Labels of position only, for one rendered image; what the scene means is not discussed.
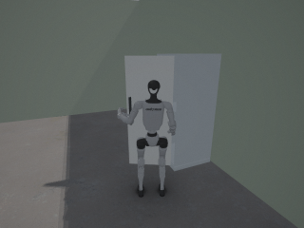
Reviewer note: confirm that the fridge door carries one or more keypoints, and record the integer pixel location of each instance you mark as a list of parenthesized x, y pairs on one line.
[(139, 71)]

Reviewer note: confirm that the handle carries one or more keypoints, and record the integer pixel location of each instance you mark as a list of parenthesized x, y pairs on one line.
[(129, 105)]

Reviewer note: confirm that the robot left upper arm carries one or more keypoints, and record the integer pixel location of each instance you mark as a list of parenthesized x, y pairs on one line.
[(134, 111)]

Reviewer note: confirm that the robot right upper arm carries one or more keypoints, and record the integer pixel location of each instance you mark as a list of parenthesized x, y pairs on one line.
[(170, 113)]

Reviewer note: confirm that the left robot forearm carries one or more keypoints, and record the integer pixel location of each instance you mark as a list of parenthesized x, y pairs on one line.
[(122, 117)]

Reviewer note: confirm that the right robot forearm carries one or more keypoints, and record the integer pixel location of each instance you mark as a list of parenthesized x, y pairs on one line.
[(173, 128)]

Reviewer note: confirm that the robot left hand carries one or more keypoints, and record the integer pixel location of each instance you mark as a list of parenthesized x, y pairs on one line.
[(120, 110)]

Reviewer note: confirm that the right robot shin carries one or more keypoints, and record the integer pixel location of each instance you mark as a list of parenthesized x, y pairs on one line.
[(162, 174)]

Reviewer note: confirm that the humanoid robot torso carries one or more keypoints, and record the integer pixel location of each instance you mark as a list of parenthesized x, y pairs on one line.
[(152, 118)]

